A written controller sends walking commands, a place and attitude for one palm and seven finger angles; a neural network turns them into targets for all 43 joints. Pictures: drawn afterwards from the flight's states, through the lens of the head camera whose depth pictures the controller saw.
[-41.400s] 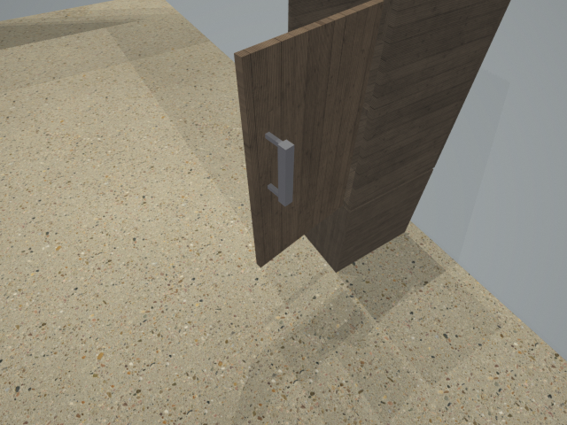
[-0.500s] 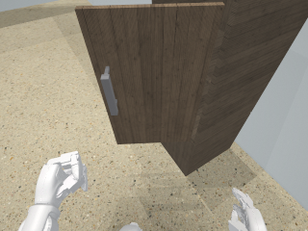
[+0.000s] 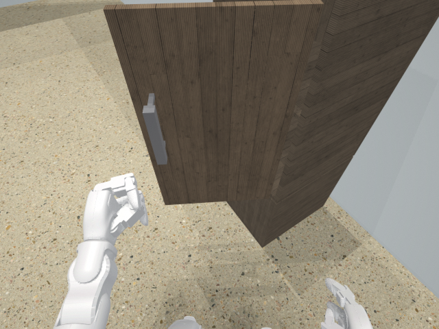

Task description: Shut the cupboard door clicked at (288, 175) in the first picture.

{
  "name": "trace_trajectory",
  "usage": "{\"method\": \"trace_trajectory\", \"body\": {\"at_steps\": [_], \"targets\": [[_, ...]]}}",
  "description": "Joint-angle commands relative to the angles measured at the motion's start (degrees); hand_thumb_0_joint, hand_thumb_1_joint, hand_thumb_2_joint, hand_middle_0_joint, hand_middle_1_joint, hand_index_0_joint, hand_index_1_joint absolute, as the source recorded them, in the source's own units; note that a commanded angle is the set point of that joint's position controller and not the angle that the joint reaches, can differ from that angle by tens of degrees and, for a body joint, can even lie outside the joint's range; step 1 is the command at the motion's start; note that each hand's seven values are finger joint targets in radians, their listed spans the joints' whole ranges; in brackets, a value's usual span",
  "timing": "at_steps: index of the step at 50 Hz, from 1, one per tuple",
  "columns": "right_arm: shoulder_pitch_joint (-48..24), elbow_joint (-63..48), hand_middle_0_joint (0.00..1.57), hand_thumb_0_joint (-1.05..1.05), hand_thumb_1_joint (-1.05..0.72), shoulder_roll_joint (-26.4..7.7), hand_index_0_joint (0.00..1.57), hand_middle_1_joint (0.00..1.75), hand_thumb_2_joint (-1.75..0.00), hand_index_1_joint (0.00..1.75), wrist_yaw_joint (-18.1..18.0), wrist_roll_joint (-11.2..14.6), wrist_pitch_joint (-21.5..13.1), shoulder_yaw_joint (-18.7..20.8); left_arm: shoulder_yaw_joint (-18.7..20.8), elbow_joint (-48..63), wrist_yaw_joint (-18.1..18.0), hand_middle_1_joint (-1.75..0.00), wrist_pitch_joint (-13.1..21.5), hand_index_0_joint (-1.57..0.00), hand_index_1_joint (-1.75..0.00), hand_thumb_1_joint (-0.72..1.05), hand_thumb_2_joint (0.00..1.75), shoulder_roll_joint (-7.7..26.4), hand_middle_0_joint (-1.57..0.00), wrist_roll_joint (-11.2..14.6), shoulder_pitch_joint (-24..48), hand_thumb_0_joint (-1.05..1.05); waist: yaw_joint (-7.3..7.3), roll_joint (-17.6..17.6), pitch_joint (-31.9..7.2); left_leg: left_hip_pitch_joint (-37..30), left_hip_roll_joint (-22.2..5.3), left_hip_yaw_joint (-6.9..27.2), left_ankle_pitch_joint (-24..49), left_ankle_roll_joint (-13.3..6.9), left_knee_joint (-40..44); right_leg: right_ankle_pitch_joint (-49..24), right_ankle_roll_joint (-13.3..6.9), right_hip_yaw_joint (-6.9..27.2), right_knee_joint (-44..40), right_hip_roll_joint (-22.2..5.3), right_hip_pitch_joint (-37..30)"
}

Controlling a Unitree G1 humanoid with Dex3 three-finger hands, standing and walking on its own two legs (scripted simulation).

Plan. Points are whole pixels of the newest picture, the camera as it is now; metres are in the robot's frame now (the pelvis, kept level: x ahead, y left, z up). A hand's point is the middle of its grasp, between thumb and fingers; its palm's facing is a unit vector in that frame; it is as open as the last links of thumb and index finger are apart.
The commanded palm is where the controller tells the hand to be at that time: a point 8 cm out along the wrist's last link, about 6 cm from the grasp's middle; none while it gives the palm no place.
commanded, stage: bring the fist close to the handle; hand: left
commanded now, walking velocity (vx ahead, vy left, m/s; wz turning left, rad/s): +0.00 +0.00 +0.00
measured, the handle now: (157, 130) +0.49 +0.17 +0.07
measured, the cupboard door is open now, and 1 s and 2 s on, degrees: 61 61 48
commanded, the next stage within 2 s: push the door shut along its arc in 0.86 s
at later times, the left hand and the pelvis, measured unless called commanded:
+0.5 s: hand (171, 172) +0.38 +0.12 +0.08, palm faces +0.08 -1.00 +0.00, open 3.1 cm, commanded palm +0.35 +0.17 +0.08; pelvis -0.01 +0.01 +0.00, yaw -1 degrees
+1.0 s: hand (172, 172) +0.37 +0.11 +0.08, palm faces +0.09 -1.00 -0.02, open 3.1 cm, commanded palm +0.35 +0.17 +0.08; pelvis -0.02 -0.01 +0.00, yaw -1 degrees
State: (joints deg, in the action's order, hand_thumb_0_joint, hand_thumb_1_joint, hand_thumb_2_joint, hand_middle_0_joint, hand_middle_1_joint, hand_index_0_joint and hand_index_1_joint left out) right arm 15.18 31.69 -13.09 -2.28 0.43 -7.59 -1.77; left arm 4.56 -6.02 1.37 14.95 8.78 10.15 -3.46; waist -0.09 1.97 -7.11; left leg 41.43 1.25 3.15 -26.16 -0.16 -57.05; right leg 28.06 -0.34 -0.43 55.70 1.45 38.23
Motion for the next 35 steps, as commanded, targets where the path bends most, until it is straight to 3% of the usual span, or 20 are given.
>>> {"method": "trace_trajectory", "body": {"at_steps": [1, 4, 5, 6, 9, 10, 14, 17, 19, 21, 22, 23, 26, 27, 29, 30, 35], "targets": [[-2.76, -8.14, 0.20, 0.00, -0.90, -7.08, 0.20, 0.30, -0.90, 0.30, -0.16, 0.09, -2.32, 3.08, -0.74, 8.95, -0.60, -1.50, 2.49, -1.30, -1.50, 0.90, 0.90, 3.66, -1.30, -1.13, 15.60, 0.00, 1.45, -0.73, -12.01, -9.77, -0.61, -0.78, 13.50, -0.95, 8.49, -16.25, -0.94, -1.60, -7.98, -0.32, -4.14], [-3.10, -7.88, 0.20, 0.00, -0.90, -6.95, 0.20, 0.30, -0.90, 0.30, -0.24, 0.05, -1.98, 3.09, -0.04, 8.94, -1.82, -1.50, 2.79, -1.30, -1.50, 0.90, 0.90, 3.81, -1.30, -1.08, 19.96, 0.00, 1.11, -0.15, -14.38, -11.29, -0.67, -0.45, 13.67, -0.70, 8.83, -15.82, -1.15, -1.95, -7.71, -0.22, -4.30], [-2.89, -7.48, 0.20, 0.00, -0.90, -7.15, 0.20, 0.30, -0.90, 0.30, -0.43, -0.02, -1.81, 3.16, 1.18, 8.88, -2.65, -1.50, 3.04, -1.30, -1.50, 0.90, 0.90, 5.17, -1.30, -1.20, 22.04, 0.00, 1.46, -1.72, -14.98, -11.36, -0.89, -0.21, 14.21, -0.77, 8.59, -16.24, -1.14, -1.90, -7.60, 0.00, -4.46], [-3.39, -7.37, 0.20, 0.00, -0.90, -6.79, 0.20, 0.30, -0.90, 0.30, -0.28, -0.07, -1.74, 3.09, 0.20, 8.81, -3.18, -1.50, 3.47, -1.30, -1.50, 0.90, 0.90, 3.87, -1.30, -1.51, 23.57, 0.00, 1.25, 0.20, -15.59, -11.99, -0.81, -0.54, 14.33, -0.64, 8.66, -16.32, -1.13, -1.84, -7.46, -0.20, -4.22], [-3.24, -6.43, 0.20, 0.00, -0.90, -6.62, 0.20, 0.30, -0.90, 0.30, 0.04, -0.39, -1.36, 3.01, 0.19, 5.23, -5.04, -1.50, 4.16, -1.30, -1.50, 0.90, 0.90, 3.08, -1.30, -1.97, 26.29, 0.00, 1.53, -1.17, -15.10, -11.61, -0.92, -0.44, 14.18, -0.47, 8.53, -16.16, -1.11, -2.20, -7.18, -0.08, -3.51], [-2.69, -6.15, 0.20, 0.00, -0.90, -6.92, 0.20, 0.30, -0.90, 0.30, 0.05, -0.45, -0.98, 3.09, 1.69, 2.95, -5.62, -1.50, 4.03, -1.30, -1.50, 0.90, 0.90, 4.64, -1.30, -2.36, 26.09, 0.00, 1.33, -2.29, -14.83, -10.82, -0.97, -0.27, 13.82, -0.55, 8.60, -15.74, -1.16, -2.09, -7.34, 0.13, -3.60], [-2.52, -5.58, 0.20, 0.00, -0.90, -6.84, 0.20, 0.30, -0.90, 0.30, 0.55, -0.32, -0.08, 3.16, -1.79, -2.57, -6.30, -1.50, 3.38, -1.30, -1.50, 0.90, 0.90, 1.45, -1.30, -3.96, 31.25, 0.00, 2.25, 0.18, -13.53, -11.39, -1.20, -0.29, 12.07, -0.19, 9.16, -13.70, -1.25, -2.29, -7.66, 0.01, -1.13], [-1.64, -4.98, 0.20, 0.00, -0.90, -7.12, 0.20, 0.30, -0.90, 0.30, 0.57, -0.30, 0.61, 3.33, -1.90, -6.33, -6.78, -1.50, 2.77, -1.30, -1.50, 0.90, 0.90, 1.03, -1.30, -4.16, 36.78, 0.00, 3.05, -0.94, -13.91, -11.65, -1.29, -0.03, 12.29, -0.21, 9.40, -14.03, -1.23, -2.34, -8.04, 0.12, -1.06], [-1.33, -4.81, 0.20, 0.00, -0.90, -7.21, 0.20, 0.30, -0.90, 0.30, 0.64, -0.35, 0.84, 3.43, -0.26, -7.73, -7.40, -1.50, 3.18, -1.30, -1.50, 0.90, 0.90, 1.98, -1.30, -3.85, 38.56, 0.00, 2.60, -1.38, -15.29, -11.68, -1.23, -0.27, 12.67, -0.12, 9.30, -14.61, -1.27, -2.23, -8.10, 0.11, -1.89], [-1.07, -4.42, 0.20, 0.00, -0.90, -7.20, 0.20, 0.30, -0.90, 0.30, 0.53, -0.58, 1.11, 3.46, 1.30, -8.75, -8.20, -1.50, 4.20, -1.30, -1.50, 0.90, 0.90, 3.17, -1.30, -3.85, 41.79, 0.00, 2.59, -1.99, -17.33, -11.74, -1.08, -0.47, 13.57, -0.26, 8.90, -15.81, -1.18, -1.89, -7.84, 0.07, -2.70], [-1.04, -4.05, 0.20, 0.00, -0.90, -6.95, 0.20, 0.30, -0.90, 0.30, 0.61, -0.64, 1.18, 3.40, 0.24, -9.27, -8.62, -1.50, 4.94, -1.30, -1.50, 0.90, 0.90, 2.08, -1.30, -4.06, 44.87, 0.00, 3.51, -2.26, -17.04, -11.70, -1.12, -0.59, 13.54, -0.32, 8.63, -15.96, -1.05, -1.94, -7.80, 0.03, -2.09], [-0.86, -3.49, 0.20, 0.00, -0.90, -6.82, 0.20, 0.30, -0.90, 0.30, 0.70, -0.74, 1.15, 3.43, 0.54, -10.83, -9.10, -1.50, 5.61, -1.30, -1.50, 0.90, 0.90, 2.20, -1.30, -4.45, 46.78, 0.00, 3.44, -0.98, -16.73, -11.48, -1.16, -0.46, 13.12, -0.15, 8.49, -15.32, -1.14, -1.93, -7.51, 0.10, -1.19], [-0.12, -3.19, 0.20, 0.00, -0.90, -7.12, 0.20, 0.30, -0.90, 0.30, 1.13, -1.17, 1.69, 3.75, 3.87, -14.44, -10.02, -1.50, 7.08, -1.30, -1.50, 0.90, 0.90, 4.90, -1.30, -5.44, 44.57, 0.00, 2.36, -1.41, -17.94, -10.62, -0.96, -1.03, 13.66, -0.29, 8.41, -16.20, -1.21, -1.67, -7.27, 0.18, -2.20], [0.15, -3.48, 0.20, 0.00, -0.90, -7.02, 0.20, 0.30, -0.90, 0.30, 1.36, -1.29, 1.88, 3.76, 2.64, -15.17, -9.91, -1.50, 7.29, -1.30, -1.50, 0.90, 0.90, 3.50, -1.30, -5.54, 43.63, 0.00, 2.32, -2.01, -18.64, -10.54, -0.88, -1.34, 14.40, -0.38, 8.37, -17.29, -1.15, -1.68, -7.14, 0.22, -2.87], [0.67, -3.60, 0.20, 0.00, -0.90, -7.08, 0.20, 0.30, -0.90, 0.30, 1.71, -1.29, 2.29, 4.04, 3.56, -16.47, -9.39, -1.50, 7.52, -1.30, -1.50, 0.90, 0.90, 3.93, -1.30, -5.20, 41.24, 0.00, 1.73, -3.03, -19.03, -9.61, -0.81, -2.07, 14.40, -0.46, 8.49, -18.07, -0.99, -1.34, -7.62, 0.16, -4.33], [1.22, -3.80, 0.20, 0.00, -0.90, -7.44, 0.20, 0.30, -0.90, 0.30, 1.70, -1.29, 2.61, 4.09, 5.39, -17.31, -9.10, -1.50, 7.34, -1.30, -1.50, 0.90, 0.90, 5.85, -1.30, -5.10, 39.85, 0.00, 1.16, -3.08, -19.38, -9.16, -0.74, -2.13, 15.02, -0.51, 8.75, -18.86, -1.12, -1.19, -7.64, 0.37, -5.57], [1.51, -4.38, 0.20, 0.00, -0.90, -7.37, 0.20, 0.30, -0.90, 0.30, 1.53, -0.78, 3.43, 4.37, 4.81, -13.56, -7.13, -1.50, 8.27, -1.30, -1.50, 0.90, 0.90, 5.97, -1.30, -3.77, 40.01, 0.00, 1.82, -4.91, -17.81, -8.49, -0.69, -3.18, 14.87, -1.08, 9.23, -20.69, -0.67, -0.15, -9.34, 0.08, -8.02]]}}
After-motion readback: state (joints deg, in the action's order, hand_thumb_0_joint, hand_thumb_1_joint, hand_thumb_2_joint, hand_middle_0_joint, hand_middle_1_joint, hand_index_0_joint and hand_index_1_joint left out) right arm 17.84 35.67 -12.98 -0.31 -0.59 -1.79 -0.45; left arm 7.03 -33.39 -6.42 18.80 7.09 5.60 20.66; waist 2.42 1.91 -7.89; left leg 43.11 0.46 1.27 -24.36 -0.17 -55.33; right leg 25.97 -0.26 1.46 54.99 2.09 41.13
